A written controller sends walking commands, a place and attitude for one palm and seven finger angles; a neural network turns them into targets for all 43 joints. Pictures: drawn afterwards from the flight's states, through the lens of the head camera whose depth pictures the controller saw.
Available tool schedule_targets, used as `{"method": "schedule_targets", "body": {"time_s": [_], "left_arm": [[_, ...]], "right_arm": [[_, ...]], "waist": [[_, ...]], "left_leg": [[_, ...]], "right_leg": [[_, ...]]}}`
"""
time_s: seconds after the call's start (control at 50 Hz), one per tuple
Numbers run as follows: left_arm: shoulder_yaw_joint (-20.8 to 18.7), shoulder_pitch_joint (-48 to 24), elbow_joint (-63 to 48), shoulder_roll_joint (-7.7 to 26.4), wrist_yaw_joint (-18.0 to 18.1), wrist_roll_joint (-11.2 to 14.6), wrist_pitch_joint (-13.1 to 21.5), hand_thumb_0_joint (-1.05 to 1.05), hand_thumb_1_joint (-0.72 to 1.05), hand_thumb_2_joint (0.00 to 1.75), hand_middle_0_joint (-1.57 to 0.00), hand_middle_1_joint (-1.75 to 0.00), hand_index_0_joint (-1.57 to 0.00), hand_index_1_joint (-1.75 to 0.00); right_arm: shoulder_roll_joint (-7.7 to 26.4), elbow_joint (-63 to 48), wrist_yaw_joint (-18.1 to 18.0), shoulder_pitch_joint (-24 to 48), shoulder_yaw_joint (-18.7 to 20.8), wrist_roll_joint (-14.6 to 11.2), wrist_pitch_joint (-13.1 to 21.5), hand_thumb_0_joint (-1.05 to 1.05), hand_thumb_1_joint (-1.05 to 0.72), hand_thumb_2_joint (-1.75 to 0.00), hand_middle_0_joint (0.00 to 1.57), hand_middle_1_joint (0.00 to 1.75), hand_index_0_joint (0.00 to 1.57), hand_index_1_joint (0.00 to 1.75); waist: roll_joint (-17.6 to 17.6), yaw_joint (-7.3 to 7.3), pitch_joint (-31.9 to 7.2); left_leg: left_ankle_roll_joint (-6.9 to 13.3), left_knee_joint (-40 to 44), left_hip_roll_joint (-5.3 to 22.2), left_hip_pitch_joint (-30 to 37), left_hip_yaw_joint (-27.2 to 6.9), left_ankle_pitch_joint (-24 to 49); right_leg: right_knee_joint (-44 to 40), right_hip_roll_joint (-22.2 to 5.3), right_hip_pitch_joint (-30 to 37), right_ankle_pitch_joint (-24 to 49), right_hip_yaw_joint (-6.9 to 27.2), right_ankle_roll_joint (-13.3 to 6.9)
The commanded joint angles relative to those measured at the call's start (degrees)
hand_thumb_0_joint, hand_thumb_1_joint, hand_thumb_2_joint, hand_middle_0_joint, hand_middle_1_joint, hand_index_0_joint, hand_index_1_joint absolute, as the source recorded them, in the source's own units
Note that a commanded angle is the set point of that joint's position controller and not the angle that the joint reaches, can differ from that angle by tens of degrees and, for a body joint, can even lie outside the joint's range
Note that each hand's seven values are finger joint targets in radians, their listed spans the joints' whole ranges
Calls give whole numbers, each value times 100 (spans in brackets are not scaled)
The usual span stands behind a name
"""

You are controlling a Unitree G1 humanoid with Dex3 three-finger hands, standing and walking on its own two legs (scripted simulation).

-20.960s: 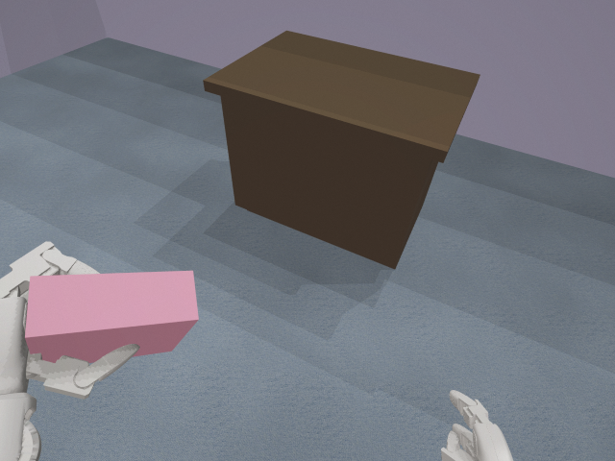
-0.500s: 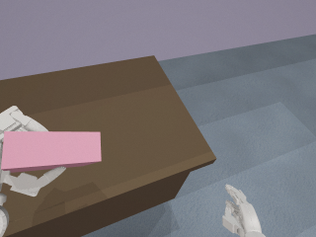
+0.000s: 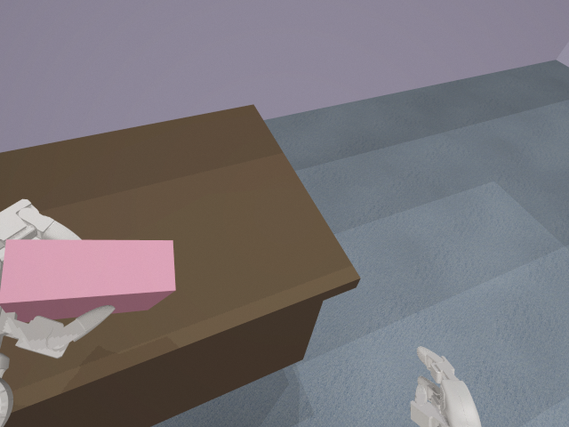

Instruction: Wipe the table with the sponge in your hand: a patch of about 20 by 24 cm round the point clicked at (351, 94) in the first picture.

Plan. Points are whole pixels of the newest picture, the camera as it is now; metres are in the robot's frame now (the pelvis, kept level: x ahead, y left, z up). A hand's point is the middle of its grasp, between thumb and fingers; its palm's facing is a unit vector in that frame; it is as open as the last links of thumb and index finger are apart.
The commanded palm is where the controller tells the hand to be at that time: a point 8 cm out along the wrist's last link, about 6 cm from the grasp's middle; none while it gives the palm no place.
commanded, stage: come to a stop and stand still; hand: left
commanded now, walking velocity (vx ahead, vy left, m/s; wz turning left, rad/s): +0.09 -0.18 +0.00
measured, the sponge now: (116, 281) +0.23 +0.21 +0.14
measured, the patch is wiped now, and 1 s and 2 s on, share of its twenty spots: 0.00 0.00 0.00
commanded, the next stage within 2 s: look again from close up in 1.18 s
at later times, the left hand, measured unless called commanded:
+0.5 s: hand (15, 265) +0.23 +0.30 +0.16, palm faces +0.35 -0.85 -0.39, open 9.5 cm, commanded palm +0.17 +0.33 +0.18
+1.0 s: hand (3, 284) +0.21 +0.31 +0.15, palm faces +0.37 -0.86 -0.35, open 9.5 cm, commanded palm +0.15 +0.33 +0.18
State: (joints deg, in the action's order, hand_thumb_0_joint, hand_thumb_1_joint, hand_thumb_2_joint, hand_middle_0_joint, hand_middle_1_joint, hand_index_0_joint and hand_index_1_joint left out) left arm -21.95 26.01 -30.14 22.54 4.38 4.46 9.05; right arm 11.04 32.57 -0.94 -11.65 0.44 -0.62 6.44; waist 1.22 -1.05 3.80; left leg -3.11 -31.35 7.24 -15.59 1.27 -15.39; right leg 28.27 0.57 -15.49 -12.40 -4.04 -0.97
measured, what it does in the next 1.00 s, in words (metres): shifts its weight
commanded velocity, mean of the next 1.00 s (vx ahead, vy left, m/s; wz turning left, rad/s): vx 0.00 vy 0.01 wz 0.00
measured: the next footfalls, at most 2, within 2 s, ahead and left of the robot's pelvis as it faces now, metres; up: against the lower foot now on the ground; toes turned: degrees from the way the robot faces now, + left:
none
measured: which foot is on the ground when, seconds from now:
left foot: down 0.00-1.00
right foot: down 0.00-1.00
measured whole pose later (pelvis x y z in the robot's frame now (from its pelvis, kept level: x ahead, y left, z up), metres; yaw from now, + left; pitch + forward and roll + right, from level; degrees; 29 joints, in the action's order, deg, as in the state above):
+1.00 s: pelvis -0.01 +0.05 +0.00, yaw +0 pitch -2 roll -1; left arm -19.8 21.9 -23.8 20.5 5.3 1.4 13.6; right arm 10.2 33.8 -0.2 -10.4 -1.6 0.0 10.1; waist 2.7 -1.9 5.4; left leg 0.5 -28.7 1.6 -13.8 1.9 -13.2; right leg 23.2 -4.0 -12.7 -8.6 -1.9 3.4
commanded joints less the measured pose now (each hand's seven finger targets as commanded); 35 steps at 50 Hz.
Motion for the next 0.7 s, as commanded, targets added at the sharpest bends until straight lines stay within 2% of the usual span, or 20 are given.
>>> {"method": "schedule_targets", "body": {"time_s": [0.0,0.04,0.1,0.12,0.14,0.22,0.24,0.26,0.28,0.3,0.32,0.36,0.42,0.44,0.48,0.5,0.52,0.54,0.62,0.68], "left_arm": [[-605,-517,-1251,952,145,100,255,0,10,130,-120,-160,-120,-160],[-572,-406,-1319,904,207,87,265,0,10,130,-120,-160,-120,-160],[-663,-254,-1269,970,274,21,315,0,10,130,-120,-160,-120,-160],[-728,-140,-1301,1069,305,10,326,0,10,130,-120,-160,-120,-160],[-633,-167,-1349,961,303,-1,356,0,10,130,-120,-160,-120,-160],[-748,-51,-1415,1089,315,-46,436,0,10,130,-120,-160,-120,-160],[-3801,-5212,-1982,5140,242,-767,875,0,10,130,-120,-160,-120,-160],[-1461,-2199,834,1826,-3,-377,701,0,10,130,-120,-160,-120,-160],[-1296,-989,173,1578,79,-228,771,0,10,130,-120,-160,-120,-160],[-852,-722,370,1062,73,-134,731,0,10,130,-120,-160,-120,-160],[-440,-553,41,584,56,-40,803,0,10,130,-120,-160,-120,-160],[-307,-406,-706,701,77,-82,843,0,10,130,-120,-160,-120,-160],[-221,-130,-928,664,159,-113,807,0,10,130,-120,-160,-120,-160],[-265,-294,-1000,713,174,-134,822,0,10,130,-120,-160,-120,-160],[-595,-559,-1026,1001,215,-119,848,0,10,130,-120,-160,-120,-160],[-727,-703,-1069,1109,244,-123,886,0,10,130,-120,-160,-120,-160],[-995,-902,-1222,1408,290,-117,916,0,10,130,-120,-160,-120,-160],[-888,-1014,-1099,1224,284,-104,957,0,10,130,-120,-160,-120,-160],[-733,-1408,-1205,1114,283,-111,1024,0,10,130,-120,-160,-120,-160],[-329,-1406,-1133,729,247,-149,1038,0,10,130,-120,-160,-120,-160]], "right_arm": [[659,-945,-131,430,290,-45,251,0,-90,-90,20,30,20,30],[650,-889,-154,528,225,-47,269,0,-90,-90,20,30,20,30],[693,-821,-161,535,221,-36,322,0,-90,-90,20,30,20,30],[713,-768,-176,617,220,-46,330,0,-90,-90,20,30,20,30],[708,-767,-179,581,211,-23,341,0,-90,-90,20,30,20,30],[751,-712,-178,590,248,-27,391,0,-90,-90,20,30,20,30],[713,-348,-229,-433,366,320,607,0,-90,-90,20,30,20,30],[316,-271,-214,-86,206,197,620,0,-90,-90,20,30,20,30],[633,-747,-175,32,291,77,631,0,-90,-90,20,30,20,30],[728,-665,-157,15,312,26,654,0,-90,-90,20,30,20,30],[736,-633,-121,264,334,-35,683,0,-90,-90,20,30,20,30],[847,-691,27,288,345,4,712,0,-90,-90,20,30,20,30],[731,-720,106,612,265,-67,753,0,-90,-90,20,30,20,30],[747,-754,92,496,255,-33,747,0,-90,-90,20,30,20,30],[758,-766,40,470,250,-34,747,0,-90,-90,20,30,20,30],[744,-757,1,469,249,-38,755,0,-90,-90,20,30,20,30],[740,-725,-39,569,222,-43,749,0,-90,-90,20,30,20,30],[690,-749,-69,529,196,-17,741,0,-90,-90,20,30,20,30],[648,-706,-73,567,158,-18,822,0,-90,-90,20,30,20,30],[685,-650,-3,456,163,22,871,0,-90,-90,20,30,20,30]], "waist": [[211,83,-758],[-168,93,-758],[-86,43,-940],[-284,61,-928],[-284,59,-921],[-348,41,-977],[319,-281,-482],[536,-81,-1234],[245,-250,-847],[-57,-110,-1283],[-789,-74,-1477],[-871,-124,-1429],[-649,-144,-1130],[-429,-130,-1086],[-208,-123,-951],[-217,-110,-956],[-454,-83,-943],[-617,-78,-906],[-1127,-55,-958],[-1103,-60,-944]], "left_leg": [[334,21,-399,231,182,-549],[375,215,-381,273,58,-277],[382,186,-436,226,-29,275],[393,261,-413,313,-54,390],[393,318,-405,257,-74,504],[382,561,-306,338,-165,984],[289,-502,-397,-510,627,914],[307,-224,-892,-337,255,369],[248,-60,-781,-244,327,413],[301,451,-700,101,185,548],[369,734,-602,608,86,1272],[385,721,-265,760,-159,2380],[508,1006,-53,142,-258,1814],[489,1049,-86,-123,-358,1642],[436,1115,-141,-256,-339,1207],[434,1118,-177,-217,-341,1047],[459,1201,-161,-182,-339,922],[474,1225,-165,-304,-398,807],[444,1203,-221,-168,-322,536],[387,1186,-274,-225,-337,436]], "right_leg": [[-1105,-583,-222,-1026,837,-202],[-1082,-564,-133,-828,772,-139],[-1031,-657,306,-143,869,-113],[-1010,-673,305,63,821,-116],[-933,-658,419,247,740,-99],[-690,-569,679,993,571,-58],[-978,-506,573,1579,1016,57],[-626,-996,1118,2402,1217,-514],[-800,-1029,1162,3096,1329,-266],[-499,-1041,1453,2642,1042,-343],[-237,-757,1234,1981,751,-216],[-77,-411,995,1421,387,-19],[195,-313,1113,971,179,108],[170,-285,1192,875,120,115],[104,-294,1165,786,167,121],[65,-318,1131,789,204,108],[124,-302,1103,751,194,119],[89,-332,1134,700,159,104],[-22,-339,1171,807,286,53],[-151,-334,1246,828,297,44]]}}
